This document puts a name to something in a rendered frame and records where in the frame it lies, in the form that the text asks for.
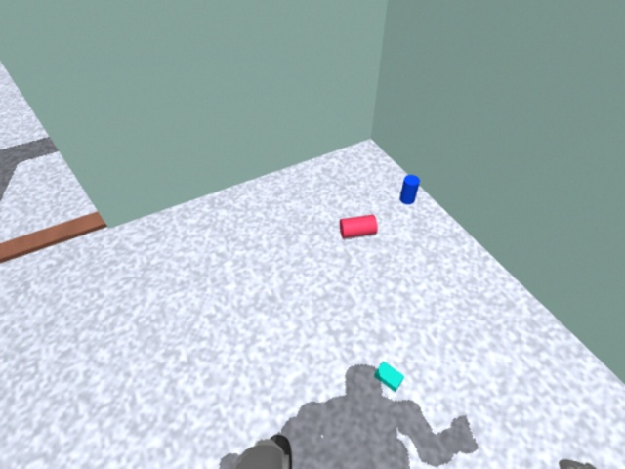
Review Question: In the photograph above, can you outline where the left robot foot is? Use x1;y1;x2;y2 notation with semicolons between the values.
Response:
271;435;292;469

